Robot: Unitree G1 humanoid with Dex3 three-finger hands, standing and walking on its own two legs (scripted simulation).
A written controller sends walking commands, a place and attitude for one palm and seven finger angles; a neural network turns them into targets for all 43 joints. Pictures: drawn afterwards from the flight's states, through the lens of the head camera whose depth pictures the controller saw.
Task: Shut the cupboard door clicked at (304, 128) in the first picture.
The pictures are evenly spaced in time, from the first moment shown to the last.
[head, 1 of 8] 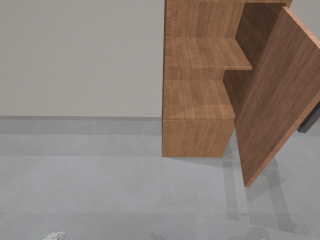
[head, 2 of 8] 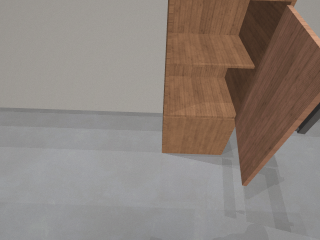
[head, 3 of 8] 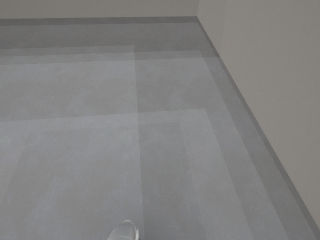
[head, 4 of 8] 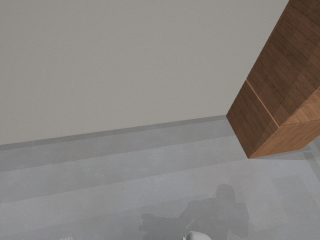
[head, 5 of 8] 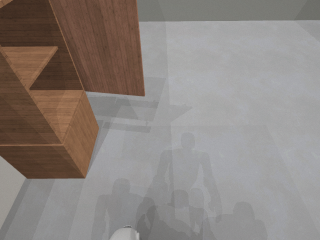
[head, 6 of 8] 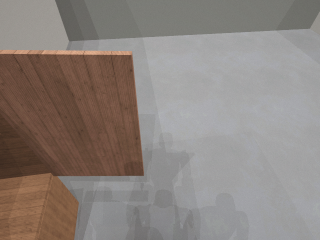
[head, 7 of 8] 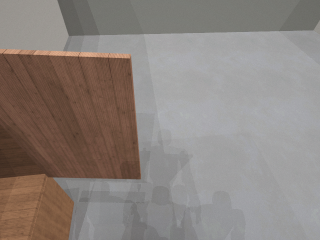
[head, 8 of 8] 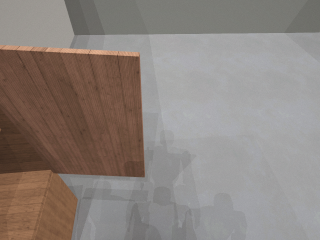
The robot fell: no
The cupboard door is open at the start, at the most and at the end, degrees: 82 82 82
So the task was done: no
